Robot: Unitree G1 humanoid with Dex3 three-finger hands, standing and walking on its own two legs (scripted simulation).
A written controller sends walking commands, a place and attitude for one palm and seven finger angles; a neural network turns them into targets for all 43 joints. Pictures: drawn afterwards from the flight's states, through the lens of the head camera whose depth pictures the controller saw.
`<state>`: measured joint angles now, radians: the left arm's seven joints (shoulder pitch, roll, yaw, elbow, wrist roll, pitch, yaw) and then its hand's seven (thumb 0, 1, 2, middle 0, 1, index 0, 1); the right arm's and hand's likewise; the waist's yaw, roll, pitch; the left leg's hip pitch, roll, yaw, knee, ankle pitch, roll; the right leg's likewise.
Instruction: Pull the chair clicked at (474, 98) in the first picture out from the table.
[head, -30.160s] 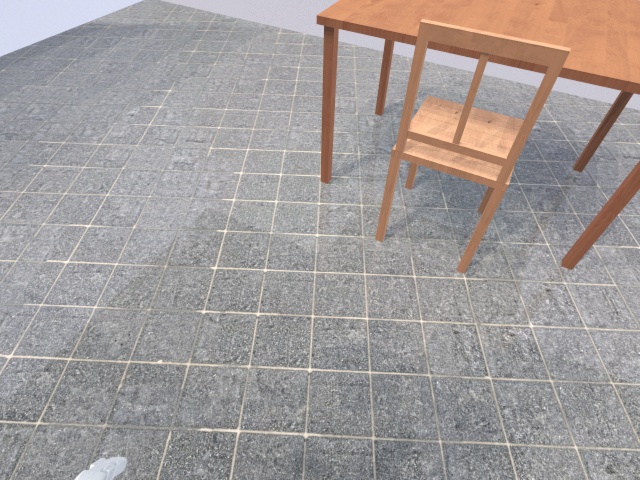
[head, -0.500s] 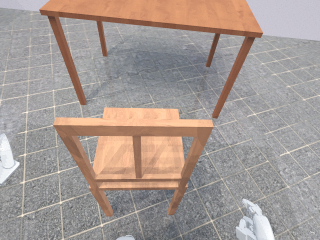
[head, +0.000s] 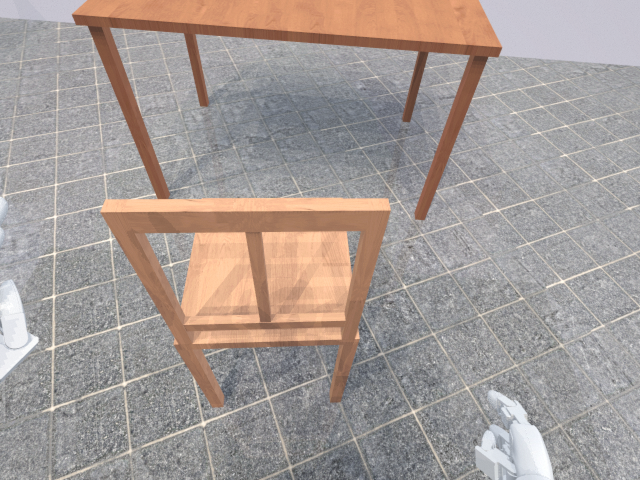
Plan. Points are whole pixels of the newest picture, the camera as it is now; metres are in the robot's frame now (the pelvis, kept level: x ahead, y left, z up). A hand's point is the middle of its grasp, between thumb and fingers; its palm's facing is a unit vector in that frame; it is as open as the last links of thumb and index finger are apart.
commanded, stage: stop stepping back and stand still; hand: left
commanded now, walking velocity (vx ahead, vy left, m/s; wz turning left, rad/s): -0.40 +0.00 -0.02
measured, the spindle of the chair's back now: (260, 280) +0.43 +0.11 -0.08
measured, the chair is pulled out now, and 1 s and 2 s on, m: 0.57 0.57 0.57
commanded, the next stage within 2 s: let the arm hang, fingers relaxed in 0.78 s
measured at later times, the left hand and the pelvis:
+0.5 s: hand out of the picture +0.09 +0.24 +0.16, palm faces +0.44 -0.80 -0.41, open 7.4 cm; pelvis -0.11 -0.02 +0.00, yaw +1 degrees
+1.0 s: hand out of the picture +0.09 +0.24 +0.00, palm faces +0.26 -0.89 -0.38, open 7.4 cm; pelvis -0.11 -0.01 +0.00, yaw +4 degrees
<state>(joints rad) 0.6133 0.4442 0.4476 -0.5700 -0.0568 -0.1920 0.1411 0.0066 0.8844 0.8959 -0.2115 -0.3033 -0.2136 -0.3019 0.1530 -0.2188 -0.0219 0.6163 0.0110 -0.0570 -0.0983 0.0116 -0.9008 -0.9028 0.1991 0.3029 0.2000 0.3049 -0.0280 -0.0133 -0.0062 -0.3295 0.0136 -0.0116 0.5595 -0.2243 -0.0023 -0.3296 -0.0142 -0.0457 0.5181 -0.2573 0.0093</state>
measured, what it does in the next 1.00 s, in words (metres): walks backwards: left foot, then right foot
